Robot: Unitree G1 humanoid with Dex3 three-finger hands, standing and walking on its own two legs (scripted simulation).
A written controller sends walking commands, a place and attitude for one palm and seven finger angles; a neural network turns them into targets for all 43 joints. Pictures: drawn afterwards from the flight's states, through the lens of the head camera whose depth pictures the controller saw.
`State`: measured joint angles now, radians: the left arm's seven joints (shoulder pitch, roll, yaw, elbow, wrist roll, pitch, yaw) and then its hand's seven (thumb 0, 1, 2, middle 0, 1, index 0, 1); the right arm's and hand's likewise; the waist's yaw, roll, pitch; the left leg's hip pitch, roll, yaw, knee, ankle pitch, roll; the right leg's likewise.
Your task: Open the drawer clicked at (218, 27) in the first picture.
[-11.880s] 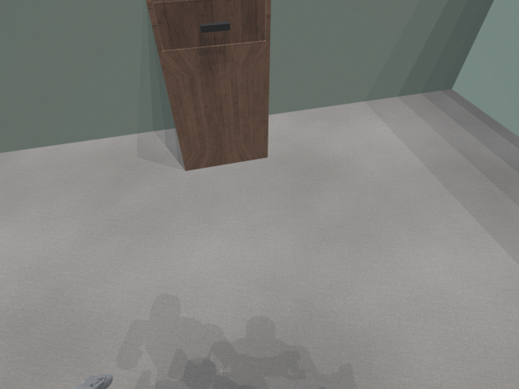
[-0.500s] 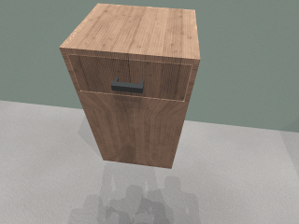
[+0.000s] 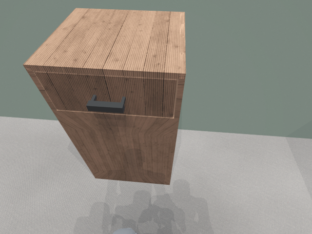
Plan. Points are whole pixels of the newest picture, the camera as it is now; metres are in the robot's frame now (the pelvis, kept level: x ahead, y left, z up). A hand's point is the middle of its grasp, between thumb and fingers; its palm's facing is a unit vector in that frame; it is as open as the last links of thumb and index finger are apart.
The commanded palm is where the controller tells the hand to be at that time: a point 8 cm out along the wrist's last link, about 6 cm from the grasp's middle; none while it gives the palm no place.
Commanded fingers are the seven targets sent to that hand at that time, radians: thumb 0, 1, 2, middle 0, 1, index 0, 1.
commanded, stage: come to a stop and stand still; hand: left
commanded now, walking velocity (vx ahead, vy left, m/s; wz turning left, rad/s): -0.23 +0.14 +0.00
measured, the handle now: (107, 102) +0.51 +0.20 +0.01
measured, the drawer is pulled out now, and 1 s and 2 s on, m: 0.00 0.00 0.00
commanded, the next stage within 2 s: none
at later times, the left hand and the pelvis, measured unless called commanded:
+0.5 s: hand out of the picture +0.05 +0.19 -0.17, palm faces +0.02 -0.95 -0.30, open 7.4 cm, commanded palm none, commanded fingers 0.00 0.90 0.90 -0.20 -0.30 -0.20 -0.30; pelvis -0.01 -0.02 -0.02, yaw +0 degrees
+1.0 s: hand out of the picture -0.05 +0.17 -0.18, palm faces +0.06 -0.98 -0.19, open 7.3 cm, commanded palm none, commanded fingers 0.00 0.90 0.90 -0.20 -0.30 -0.20 -0.30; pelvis -0.07 -0.01 +0.00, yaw +2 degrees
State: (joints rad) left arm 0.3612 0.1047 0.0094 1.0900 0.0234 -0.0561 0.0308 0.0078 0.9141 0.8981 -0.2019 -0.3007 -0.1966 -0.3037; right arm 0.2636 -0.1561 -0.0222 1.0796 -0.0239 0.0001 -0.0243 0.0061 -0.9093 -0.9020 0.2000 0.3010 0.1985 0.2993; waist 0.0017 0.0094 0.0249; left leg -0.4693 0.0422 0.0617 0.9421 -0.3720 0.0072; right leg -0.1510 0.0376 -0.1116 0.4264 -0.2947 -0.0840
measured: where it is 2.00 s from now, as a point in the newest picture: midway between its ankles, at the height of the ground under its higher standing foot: outside the picture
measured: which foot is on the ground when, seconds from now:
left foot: up 0.00-0.14, down 0.16-0.48, up 0.50-0.70, down 0.72-1.00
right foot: down 0.00-0.20, up 0.22-0.44, down 0.46-1.00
